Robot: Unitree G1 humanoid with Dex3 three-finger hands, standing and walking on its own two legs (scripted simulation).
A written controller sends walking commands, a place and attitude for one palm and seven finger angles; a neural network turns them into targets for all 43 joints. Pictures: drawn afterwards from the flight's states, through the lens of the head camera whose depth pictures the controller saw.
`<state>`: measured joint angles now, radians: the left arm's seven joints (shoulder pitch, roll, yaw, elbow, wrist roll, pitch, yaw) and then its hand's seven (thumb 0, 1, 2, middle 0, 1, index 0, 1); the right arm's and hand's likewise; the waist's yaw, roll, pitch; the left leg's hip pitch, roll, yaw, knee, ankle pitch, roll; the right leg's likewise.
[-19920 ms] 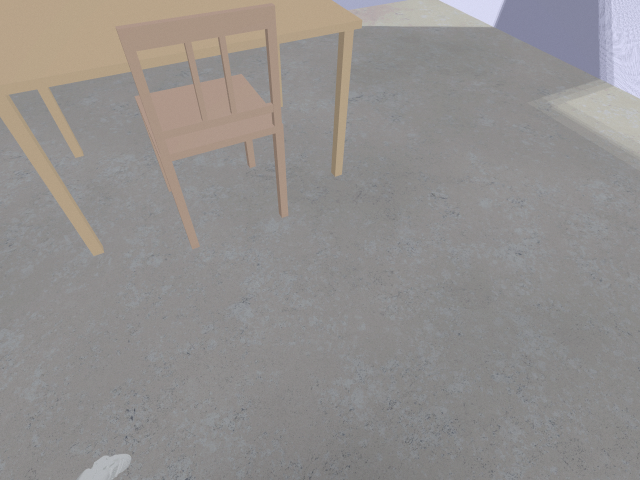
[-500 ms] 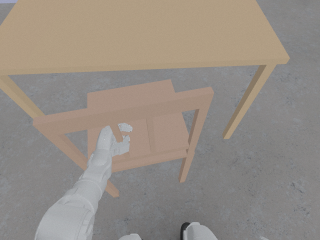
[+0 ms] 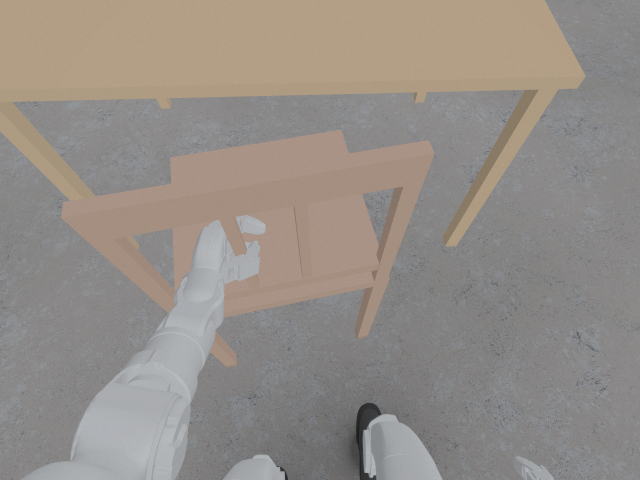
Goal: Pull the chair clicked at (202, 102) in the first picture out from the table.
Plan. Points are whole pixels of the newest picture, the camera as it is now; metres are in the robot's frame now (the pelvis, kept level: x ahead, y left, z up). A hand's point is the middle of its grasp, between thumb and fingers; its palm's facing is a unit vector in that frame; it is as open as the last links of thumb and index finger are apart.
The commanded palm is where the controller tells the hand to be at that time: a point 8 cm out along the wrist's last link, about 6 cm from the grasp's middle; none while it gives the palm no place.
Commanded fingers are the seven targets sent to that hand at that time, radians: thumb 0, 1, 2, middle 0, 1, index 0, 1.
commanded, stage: step backward, pulling the chair out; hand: left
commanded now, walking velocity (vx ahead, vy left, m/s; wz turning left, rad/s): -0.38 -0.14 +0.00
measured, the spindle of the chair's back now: (242, 254) +0.43 +0.10 -0.08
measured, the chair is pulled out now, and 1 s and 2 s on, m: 0.21 0.30 0.34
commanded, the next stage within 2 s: none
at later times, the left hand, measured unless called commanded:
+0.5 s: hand (243, 295) +0.35 +0.09 -0.05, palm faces -0.11 -0.98 -0.16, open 4.9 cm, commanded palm +0.35 +0.14 -0.05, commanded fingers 0.00 0.90 0.90 -0.50 -1.45 -0.50 -1.45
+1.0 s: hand (235, 319) +0.31 +0.10 -0.05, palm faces -0.07 -0.98 -0.17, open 5.0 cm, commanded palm +0.32 +0.15 -0.04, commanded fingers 0.00 0.90 0.90 -0.50 -1.45 -0.50 -1.45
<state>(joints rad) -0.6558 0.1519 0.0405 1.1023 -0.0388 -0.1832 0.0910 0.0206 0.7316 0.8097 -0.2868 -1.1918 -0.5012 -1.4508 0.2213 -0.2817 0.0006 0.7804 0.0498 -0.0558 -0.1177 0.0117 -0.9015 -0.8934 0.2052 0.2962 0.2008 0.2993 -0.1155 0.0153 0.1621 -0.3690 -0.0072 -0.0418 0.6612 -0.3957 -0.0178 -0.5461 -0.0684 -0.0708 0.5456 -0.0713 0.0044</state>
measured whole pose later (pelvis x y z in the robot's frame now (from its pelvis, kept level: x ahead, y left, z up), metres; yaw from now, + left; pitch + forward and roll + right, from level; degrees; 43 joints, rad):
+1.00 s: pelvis -0.07 +0.00 +0.00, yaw -2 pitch +3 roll +0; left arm -0.61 0.18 0.01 1.12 -0.05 -0.21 0.08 0.02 0.74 0.81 -0.28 -1.20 -0.50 -1.45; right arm 0.25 -0.22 0.00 0.78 0.04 -0.06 -0.12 0.01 -0.90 -0.89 0.20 0.30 0.20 0.30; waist -0.06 0.00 0.15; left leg -0.41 0.04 0.00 0.66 -0.29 -0.02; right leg -0.46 -0.01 -0.02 0.59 -0.17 0.01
